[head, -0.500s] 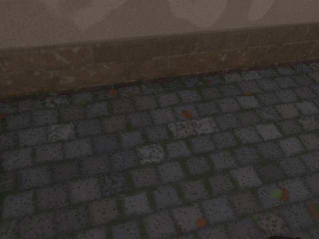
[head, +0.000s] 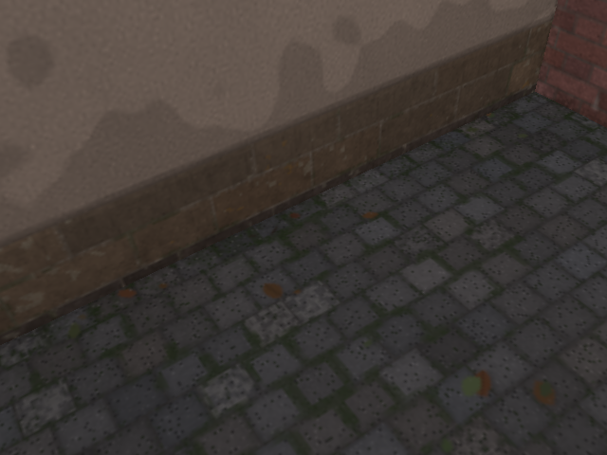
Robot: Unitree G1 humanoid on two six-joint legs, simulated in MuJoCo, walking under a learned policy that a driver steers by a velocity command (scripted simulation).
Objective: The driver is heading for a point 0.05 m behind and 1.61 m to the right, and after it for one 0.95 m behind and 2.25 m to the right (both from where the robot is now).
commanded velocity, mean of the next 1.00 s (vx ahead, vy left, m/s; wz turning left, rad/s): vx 0.47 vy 0.00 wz -0.34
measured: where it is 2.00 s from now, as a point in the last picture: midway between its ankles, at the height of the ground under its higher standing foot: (439, 322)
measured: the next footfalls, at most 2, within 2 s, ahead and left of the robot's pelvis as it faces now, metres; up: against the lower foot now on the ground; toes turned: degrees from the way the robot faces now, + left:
left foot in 0.34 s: +0.24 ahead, +0.15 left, +0.00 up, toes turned -10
right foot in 0.86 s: +0.52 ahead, -0.06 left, +0.00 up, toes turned -18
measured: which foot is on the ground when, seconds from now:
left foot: up 0.00-0.32, down 0.34-0.86, up 0.88-1.00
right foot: down 0.00-0.34, up 0.36-0.84, down 0.86-1.00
